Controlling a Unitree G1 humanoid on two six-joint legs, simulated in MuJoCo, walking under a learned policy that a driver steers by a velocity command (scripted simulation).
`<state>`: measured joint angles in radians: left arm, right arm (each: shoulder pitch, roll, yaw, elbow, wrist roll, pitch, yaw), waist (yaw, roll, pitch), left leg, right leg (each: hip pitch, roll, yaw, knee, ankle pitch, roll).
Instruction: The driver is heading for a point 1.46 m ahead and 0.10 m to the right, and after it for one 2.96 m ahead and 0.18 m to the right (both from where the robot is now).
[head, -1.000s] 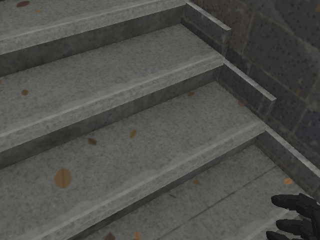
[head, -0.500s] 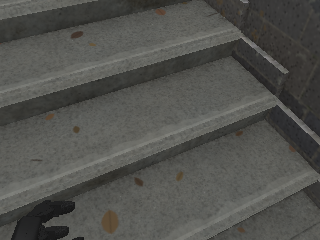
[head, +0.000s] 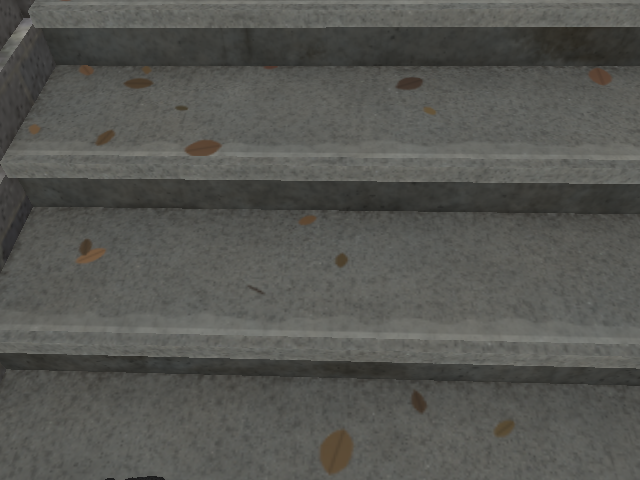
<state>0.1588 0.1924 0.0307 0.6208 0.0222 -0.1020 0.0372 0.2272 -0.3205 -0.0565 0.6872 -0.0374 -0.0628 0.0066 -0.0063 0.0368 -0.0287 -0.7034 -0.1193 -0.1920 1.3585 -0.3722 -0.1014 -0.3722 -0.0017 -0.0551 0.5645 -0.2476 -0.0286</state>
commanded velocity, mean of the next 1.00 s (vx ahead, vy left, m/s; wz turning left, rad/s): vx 0.00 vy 0.00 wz -0.22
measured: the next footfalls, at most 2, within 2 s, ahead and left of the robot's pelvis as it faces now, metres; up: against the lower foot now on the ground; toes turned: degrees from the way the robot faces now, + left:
left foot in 0.30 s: +0.08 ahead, +0.14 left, +0.00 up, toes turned +13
right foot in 0.66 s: +0.09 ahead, -0.11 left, +0.00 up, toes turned -7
